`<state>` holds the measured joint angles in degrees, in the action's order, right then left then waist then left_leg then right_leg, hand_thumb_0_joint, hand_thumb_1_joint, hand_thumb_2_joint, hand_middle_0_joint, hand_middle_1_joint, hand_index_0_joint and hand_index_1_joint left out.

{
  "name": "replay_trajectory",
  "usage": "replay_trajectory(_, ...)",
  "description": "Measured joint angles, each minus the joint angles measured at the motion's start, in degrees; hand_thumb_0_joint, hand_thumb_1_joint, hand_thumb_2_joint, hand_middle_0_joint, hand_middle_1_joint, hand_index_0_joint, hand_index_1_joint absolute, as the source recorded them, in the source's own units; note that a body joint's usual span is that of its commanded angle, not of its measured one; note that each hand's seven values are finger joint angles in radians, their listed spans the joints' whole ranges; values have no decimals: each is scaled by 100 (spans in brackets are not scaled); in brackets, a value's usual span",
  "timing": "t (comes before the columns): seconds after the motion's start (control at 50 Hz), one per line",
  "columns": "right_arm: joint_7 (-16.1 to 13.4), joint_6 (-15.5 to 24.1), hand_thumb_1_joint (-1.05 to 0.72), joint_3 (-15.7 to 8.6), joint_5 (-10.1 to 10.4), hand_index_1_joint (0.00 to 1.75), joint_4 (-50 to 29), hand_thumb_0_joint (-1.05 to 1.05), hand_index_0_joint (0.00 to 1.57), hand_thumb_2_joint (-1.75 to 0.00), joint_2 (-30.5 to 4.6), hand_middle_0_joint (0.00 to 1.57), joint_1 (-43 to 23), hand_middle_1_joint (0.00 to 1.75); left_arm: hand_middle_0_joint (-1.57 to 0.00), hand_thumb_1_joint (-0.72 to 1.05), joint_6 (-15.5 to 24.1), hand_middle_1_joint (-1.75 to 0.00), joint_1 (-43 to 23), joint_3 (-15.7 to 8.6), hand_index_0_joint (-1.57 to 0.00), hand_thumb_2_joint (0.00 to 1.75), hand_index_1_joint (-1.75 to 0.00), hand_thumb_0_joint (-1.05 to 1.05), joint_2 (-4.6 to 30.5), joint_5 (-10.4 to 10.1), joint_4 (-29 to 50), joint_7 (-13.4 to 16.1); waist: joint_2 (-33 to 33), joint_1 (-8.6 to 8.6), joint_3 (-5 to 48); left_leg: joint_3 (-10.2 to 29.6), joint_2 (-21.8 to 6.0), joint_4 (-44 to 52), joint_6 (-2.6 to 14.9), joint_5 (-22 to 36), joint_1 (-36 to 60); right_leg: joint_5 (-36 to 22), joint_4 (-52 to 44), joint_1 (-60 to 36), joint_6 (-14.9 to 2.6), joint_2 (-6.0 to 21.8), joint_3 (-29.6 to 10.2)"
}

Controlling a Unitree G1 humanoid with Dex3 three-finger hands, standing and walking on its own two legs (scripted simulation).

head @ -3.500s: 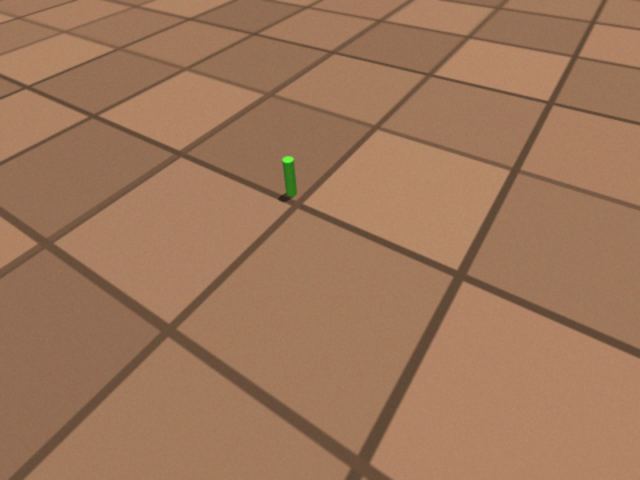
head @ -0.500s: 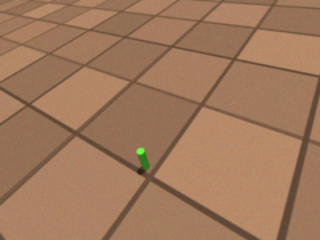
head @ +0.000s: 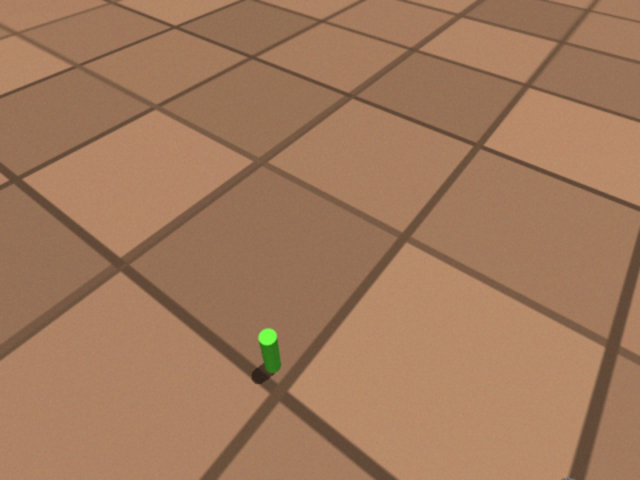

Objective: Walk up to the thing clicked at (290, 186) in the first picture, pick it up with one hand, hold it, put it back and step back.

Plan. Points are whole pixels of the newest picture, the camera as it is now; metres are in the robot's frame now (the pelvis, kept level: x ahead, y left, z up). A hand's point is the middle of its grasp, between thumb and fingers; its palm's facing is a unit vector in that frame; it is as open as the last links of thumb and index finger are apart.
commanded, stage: walk up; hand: left
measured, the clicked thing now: (270, 351) +0.59 +0.18 -0.66
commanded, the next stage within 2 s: none
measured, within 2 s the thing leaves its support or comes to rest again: neither
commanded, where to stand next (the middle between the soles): +0.22 -0.02 m, yaw -3 degrees
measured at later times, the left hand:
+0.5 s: hand (156, 467) +0.18 +0.24 -0.11, palm faces -0.03 -0.89 -0.46, open 7.4 cm
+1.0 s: hand (163, 451) +0.20 +0.25 -0.16, palm faces -0.01 -0.94 -0.33, open 7.4 cm
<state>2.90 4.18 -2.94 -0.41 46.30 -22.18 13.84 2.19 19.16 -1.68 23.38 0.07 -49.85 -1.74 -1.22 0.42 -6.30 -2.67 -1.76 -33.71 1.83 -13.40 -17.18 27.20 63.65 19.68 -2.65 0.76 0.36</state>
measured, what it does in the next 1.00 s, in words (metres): walks ahead: right foot, then left foot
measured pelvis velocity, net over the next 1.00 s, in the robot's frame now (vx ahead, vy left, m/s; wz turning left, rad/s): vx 0.15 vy -0.01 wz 0.00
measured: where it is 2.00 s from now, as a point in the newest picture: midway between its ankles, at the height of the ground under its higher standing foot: outside the picture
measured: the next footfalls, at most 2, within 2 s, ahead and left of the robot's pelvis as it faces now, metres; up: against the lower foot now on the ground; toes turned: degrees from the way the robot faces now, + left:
right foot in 0.28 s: +0.22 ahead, -0.15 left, +0.00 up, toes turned -3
left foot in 0.66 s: +0.24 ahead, +0.12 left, +0.00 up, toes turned +0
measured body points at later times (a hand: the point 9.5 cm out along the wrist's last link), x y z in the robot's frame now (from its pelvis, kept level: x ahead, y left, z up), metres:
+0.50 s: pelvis +0.13 -0.04 +0.00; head +0.16 -0.08 +0.45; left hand +0.18 +0.28 -0.08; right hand +0.20 -0.35 -0.14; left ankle +0.14 +0.11 -0.67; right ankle +0.18 -0.15 -0.73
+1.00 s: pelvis +0.15 -0.01 +0.00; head +0.16 +0.00 +0.45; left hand +0.21 +0.30 -0.13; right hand +0.26 -0.30 -0.12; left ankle +0.20 +0.12 -0.73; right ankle +0.18 -0.15 -0.73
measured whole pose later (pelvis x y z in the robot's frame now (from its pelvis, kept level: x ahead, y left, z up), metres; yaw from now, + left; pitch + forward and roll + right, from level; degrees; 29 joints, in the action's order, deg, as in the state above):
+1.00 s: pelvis +0.15 -0.01 +0.00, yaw +0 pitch -3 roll -1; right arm 1.6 -0.4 0.2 -0.5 58.2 -20.2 6.5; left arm 0.9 10.5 0.4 21.4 0.0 -60.8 -0.9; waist 0.1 1.6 -3.5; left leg 0.5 -2.5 -34.0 -0.9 -14.4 -17.1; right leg 14.4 31.6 14.6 1.5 2.3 2.1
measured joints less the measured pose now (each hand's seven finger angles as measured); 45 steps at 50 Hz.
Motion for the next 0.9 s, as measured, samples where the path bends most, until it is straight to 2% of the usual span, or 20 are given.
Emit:
replay_trajectory(0.08, -31, 19, -90, 88, 27, 30, -11, 0, 21, -90, 55, 21, 171, 30, -21, 90, 38, -30, -108, -41, -21, 90, -30, 1, 69, -38, 98, -72, -125, -18, 38, -29, 83, 418, -20, -6, 463, -610, -399, 602, 87, 249, -214)
replay_trajectory(0.16, -7, -27, -90, 79, -19, 30, -8, 0, 21, -90, -7, 21, 288, 30, -21, 90, 46, -30, -150, -88, -20, 90, -30, 1, 70, 1, 68, -126, -108, -26, 66, -122, 114, 541, -16, -181, 758, -1008, -1412, 808, 237, 491, -104)
replay_trajectory(0.24, 39, -130, -90, 24, -59, 30, -37, 1, 21, -90, -161, 21, 379, 30, -21, 90, 119, -30, -135, -102, -20, 90, -30, 1, 36, 30, -46, -128, 81, -110, 108, -154, 75, 306, -65, -545, 840, -1474, -2402, 593, 274, 460, 66)
replay_trajectory(0.28, 31, -217, -90, 7, -46, 30, -33, 1, 21, -90, -218, 21, 428, 30, -21, 90, 204, -30, -85, -118, -21, 90, -30, 1, 64, 53, -75, -78, 168, -118, 148, -142, 31, -100, -133, -880, 762, -1790, -2901, 268, 268, 343, 135)
replay_trajectory(0.32, -28, -314, -90, -30, -2, 30, 65, 1, 21, -90, -288, 21, 370, 30, -21, 90, 273, -30, -145, -139, -21, 90, -30, 1, -38, 94, -120, 19, 491, -68, 77, 51, -145, -885, -14, -1246, 521, -1612, -2755, 206, 229, 124, 265)
replay_trajectory(0.34, -59, -370, -90, -32, 1, 30, 106, 1, 21, -90, -277, 21, 336, 30, -21, 90, 289, -30, -167, -118, -21, 90, -30, 1, -70, 98, -91, 46, 546, -44, 40, 188, -56, -1359, 11, -1391, 337, -1509, -2667, 197, 201, 114, 288)
replay_trajectory(0.4, -99, -472, -90, 18, -8, 30, 206, 1, 20, -90, -245, 20, 260, 30, -21, 90, 297, -30, -198, -35, -21, 90, -30, 1, -142, 61, 30, 80, 548, 77, -22, 214, 196, -2440, 36, -1646, -229, -1428, -2732, 69, 136, 207, 241)
replay_trajectory(0.44, -92, -493, -90, 21, 4, 30, 244, 1, 20, -90, -247, 20, 203, 30, -21, 90, 295, -30, -185, 16, -21, 90, -30, 1, -184, 46, 92, 107, 589, 113, -38, 256, 188, -2661, 22, -1479, -549, -1486, -2942, -67, 140, 225, 250)
replay_trajectory(0.5, -76, -517, -90, 8, -11, 30, 251, 1, 20, -90, -249, 20, 128, 30, -21, 90, 275, -30, -150, 68, -21, 90, -30, 1, -185, 62, 141, 145, 617, 149, -53, 377, 81, -2490, -35, -1140, -839, -1520, -3120, -195, 156, 213, 249)
replay_trajectory(0.6, -89, -537, -90, -9, -20, 30, 411, 1, 20, -90, -188, 20, -22, 30, -21, 90, 155, -30, -212, 81, -21, 90, -30, 1, -93, 121, 105, 173, 520, 144, -34, 404, -110, -1209, -140, -731, -704, -1344, -2932, -168, 215, 208, 261)
replay_trajectory(0.66, -122, -470, -90, -10, -22, 30, 556, 1, 20, -90, -154, 20, -57, 30, -21, 90, 43, -30, -367, 89, -21, 90, -30, 1, -16, 69, 51, 171, 371, 114, 4, 300, -66, -389, -142, -136, -314, -1031, -2410, 18, 306, 284, 271)
replay_trajectory(0.7, -167, -450, -90, -4, -60, 30, 699, 1, 20, -90, -37, 20, -153, 30, -21, 90, -60, -30, -555, 74, -21, 90, -30, 1, 21, 20, -61, 192, 80, 118, -43, 189, 90, -423, -254, -136, -261, -876, -2134, 93, 341, 451, 151)
replay_trajectory(0.76, -149, -461, -90, 103, -41, 30, 816, 1, 20, -90, 31, 20, -250, 30, -21, 90, -135, -30, -708, 120, -21, 90, -30, 1, -61, -32, -246, 196, 58, 80, 40, 231, -8, -556, -235, -257, -291, -507, -2210, -1, 240, 258, 89)
replay_trajectory(0.84, -140, -465, -90, 222, -21, 30, 947, 1, 21, -90, 134, 21, -403, 30, -21, 90, -122, -30, -817, 161, -21, 90, -30, 1, -113, -26, -535, 136, -3, 41, 153, 287, -52, -473, -259, -245, -223, -1117, -2671, -230, 314, 190, 125)
replay_trajectory(0.9, -128, -474, -90, 269, -16, 30, 1052, 1, 21, -90, 170, 21, -540, 30, -21, 90, -140, -30, -862, 194, -21, 90, -30, 1, -169, -20, -764, 118, 39, 57, 219, 311, -78, -357, -254, -217, -146, -1157, -2877, -356, 354, 161, 156)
